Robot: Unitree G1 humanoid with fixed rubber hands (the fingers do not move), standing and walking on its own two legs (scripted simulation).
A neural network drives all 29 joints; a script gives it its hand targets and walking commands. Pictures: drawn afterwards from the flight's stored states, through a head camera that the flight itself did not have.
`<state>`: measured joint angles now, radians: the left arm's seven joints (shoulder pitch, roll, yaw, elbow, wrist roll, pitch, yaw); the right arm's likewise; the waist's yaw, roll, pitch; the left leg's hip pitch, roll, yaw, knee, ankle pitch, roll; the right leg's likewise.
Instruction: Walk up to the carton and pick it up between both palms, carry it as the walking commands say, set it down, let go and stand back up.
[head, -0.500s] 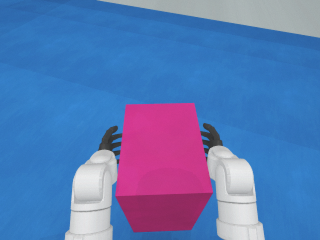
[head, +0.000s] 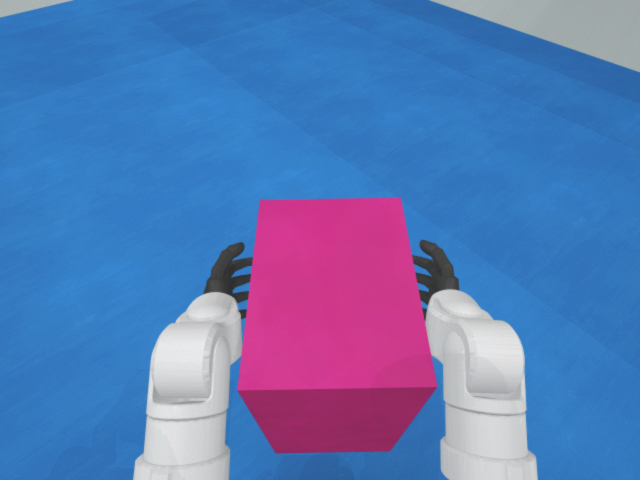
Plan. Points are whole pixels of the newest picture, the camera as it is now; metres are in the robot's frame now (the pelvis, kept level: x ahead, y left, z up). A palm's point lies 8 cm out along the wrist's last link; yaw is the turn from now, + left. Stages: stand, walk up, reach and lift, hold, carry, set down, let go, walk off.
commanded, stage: carry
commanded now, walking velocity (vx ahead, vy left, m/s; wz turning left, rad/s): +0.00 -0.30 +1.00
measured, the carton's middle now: (331, 338) +0.29 -0.01 +0.02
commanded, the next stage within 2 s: none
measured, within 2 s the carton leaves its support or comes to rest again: neither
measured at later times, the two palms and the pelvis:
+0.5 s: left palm (278, 362) +0.24 +0.05 +0.09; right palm (479, 285) +0.32 -0.19 +0.08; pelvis +0.00 -0.16 +0.00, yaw +20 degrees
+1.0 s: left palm (295, 397) +0.20 +0.03 +0.10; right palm (504, 293) +0.30 -0.20 +0.11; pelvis -0.02 -0.19 +0.01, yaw +22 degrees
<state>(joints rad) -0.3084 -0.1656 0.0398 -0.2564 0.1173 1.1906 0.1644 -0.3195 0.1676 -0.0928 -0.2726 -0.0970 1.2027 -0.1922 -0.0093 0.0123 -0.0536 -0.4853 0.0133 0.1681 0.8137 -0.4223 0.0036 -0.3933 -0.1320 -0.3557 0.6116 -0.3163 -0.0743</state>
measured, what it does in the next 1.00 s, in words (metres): steps to the right, turning left: left foot, then right foot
